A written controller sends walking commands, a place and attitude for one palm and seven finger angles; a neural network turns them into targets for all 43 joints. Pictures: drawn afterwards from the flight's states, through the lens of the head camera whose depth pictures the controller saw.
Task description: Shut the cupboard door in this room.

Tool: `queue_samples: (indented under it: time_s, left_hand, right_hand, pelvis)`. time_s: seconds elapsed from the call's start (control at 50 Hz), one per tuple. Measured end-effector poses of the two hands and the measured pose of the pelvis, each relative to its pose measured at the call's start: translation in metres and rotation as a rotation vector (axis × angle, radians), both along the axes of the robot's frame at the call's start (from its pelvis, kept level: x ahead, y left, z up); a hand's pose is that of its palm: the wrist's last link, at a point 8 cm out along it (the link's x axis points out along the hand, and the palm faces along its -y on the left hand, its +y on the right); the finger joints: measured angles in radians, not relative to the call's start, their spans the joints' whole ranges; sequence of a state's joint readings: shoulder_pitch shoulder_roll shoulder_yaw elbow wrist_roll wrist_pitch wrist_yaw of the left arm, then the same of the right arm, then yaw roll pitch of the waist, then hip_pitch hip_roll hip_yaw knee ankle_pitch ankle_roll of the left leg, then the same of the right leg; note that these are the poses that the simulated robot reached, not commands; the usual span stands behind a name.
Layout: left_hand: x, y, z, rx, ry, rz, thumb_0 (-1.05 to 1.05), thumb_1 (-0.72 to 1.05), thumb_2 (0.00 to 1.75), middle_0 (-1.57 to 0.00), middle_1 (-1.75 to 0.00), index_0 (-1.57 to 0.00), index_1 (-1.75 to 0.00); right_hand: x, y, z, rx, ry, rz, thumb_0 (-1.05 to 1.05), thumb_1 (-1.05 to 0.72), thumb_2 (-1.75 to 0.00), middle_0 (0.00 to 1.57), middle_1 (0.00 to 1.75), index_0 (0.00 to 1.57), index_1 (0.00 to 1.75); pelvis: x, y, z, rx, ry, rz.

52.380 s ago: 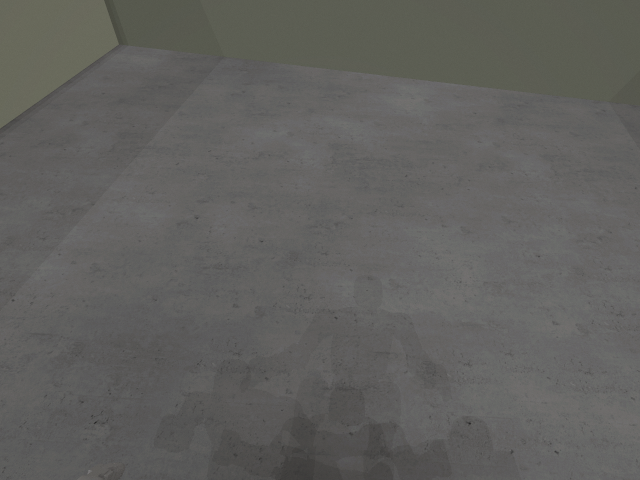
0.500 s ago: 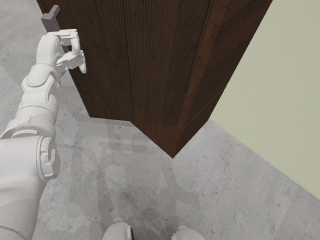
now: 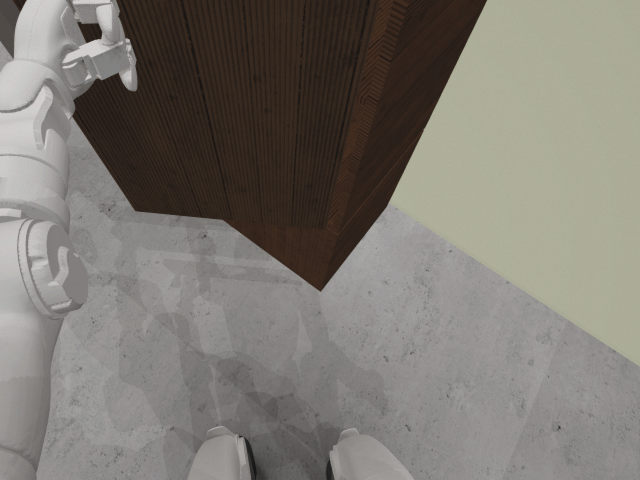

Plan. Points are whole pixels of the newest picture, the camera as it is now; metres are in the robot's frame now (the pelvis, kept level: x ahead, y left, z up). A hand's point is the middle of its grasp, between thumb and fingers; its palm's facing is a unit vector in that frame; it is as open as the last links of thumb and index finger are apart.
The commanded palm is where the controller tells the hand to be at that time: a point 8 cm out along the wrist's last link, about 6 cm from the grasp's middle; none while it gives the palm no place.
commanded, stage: push the door shut along its arc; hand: left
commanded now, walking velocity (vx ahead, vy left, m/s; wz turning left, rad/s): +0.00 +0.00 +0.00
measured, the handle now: (32, 35) +0.61 +0.21 +0.14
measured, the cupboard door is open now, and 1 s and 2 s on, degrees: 33 23 23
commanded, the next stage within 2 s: pull the fist back off the door in 0.36 s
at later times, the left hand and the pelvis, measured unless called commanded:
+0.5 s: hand (138, 32) +0.59 +0.11 +0.15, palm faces -0.28 -0.96 +0.01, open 3.3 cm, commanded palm +0.61 +0.12 +0.15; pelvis +0.00 +0.00 -0.02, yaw +1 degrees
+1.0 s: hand (155, 41) +0.58 +0.09 +0.15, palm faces +0.15 -0.99 -0.03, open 3.1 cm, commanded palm +0.52 +0.12 +0.15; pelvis +0.02 -0.01 +0.01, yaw +0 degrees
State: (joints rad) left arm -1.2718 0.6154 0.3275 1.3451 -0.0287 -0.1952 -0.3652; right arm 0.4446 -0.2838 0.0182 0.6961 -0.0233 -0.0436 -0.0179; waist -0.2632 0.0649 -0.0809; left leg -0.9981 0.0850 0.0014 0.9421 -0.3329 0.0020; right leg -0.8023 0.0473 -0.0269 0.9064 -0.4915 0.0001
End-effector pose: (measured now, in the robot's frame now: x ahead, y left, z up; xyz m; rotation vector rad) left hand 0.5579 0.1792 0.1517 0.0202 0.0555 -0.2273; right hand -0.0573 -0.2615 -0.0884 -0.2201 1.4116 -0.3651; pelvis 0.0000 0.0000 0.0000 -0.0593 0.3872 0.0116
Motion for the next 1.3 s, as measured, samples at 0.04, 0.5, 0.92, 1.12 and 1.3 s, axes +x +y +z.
queue_samples:
  time_s: [0.04,0.5,0.92,1.12,1.3]
  left_hand:
    - [0.002,0.000,0.000,0.004,0.002,-0.009,0.02,0.88,0.90,-1.30,-1.50,-1.30,-1.50]
    - [0.030,-0.015,0.000,-0.024,0.001,-0.055,0.03,0.95,0.96,-1.30,-1.50,-1.30,-1.50]
    - [0.006,-0.044,0.000,-0.013,-0.033,0.389,0.02,0.90,0.90,-1.30,-1.50,-1.30,-1.50]
    - [-0.044,-0.042,-0.004,-0.010,-0.045,0.368,0.02,0.90,0.90,-1.30,-1.50,-1.30,-1.50]
    - [-0.081,-0.050,-0.004,-0.003,-0.072,0.366,0.02,0.90,0.90,-1.30,-1.50,-1.30,-1.50]
  right_hand:
    - [-0.001,0.001,-0.001,0.005,0.012,0.000,0.00,-0.91,-0.90,0.21,0.30,0.20,0.30]
    - [-0.003,0.001,-0.007,-0.032,0.064,0.037,0.00,-0.91,-0.90,0.21,0.30,0.20,0.30]
    - [-0.017,0.034,0.002,0.185,0.072,-0.008,0.00,-0.91,-0.90,0.21,0.30,0.20,0.30]
    - [0.043,-0.006,0.002,0.137,-0.058,0.070,0.00,-0.91,-0.90,0.21,0.30,0.20,0.30]
    - [0.118,-0.024,0.001,0.100,-0.266,0.158,0.00,-0.91,-0.90,0.20,0.30,0.19,0.30]
  pelvis:
    - [0.001,0.000,0.000,0.000,0.003,0.001]
    - [-0.002,0.004,-0.017,-0.027,0.073,0.021]
    - [0.018,-0.004,0.009,0.009,0.010,-0.005]
    - [0.025,-0.012,0.021,0.029,-0.086,0.009]
    - [0.017,-0.019,0.022,0.045,-0.142,0.021]
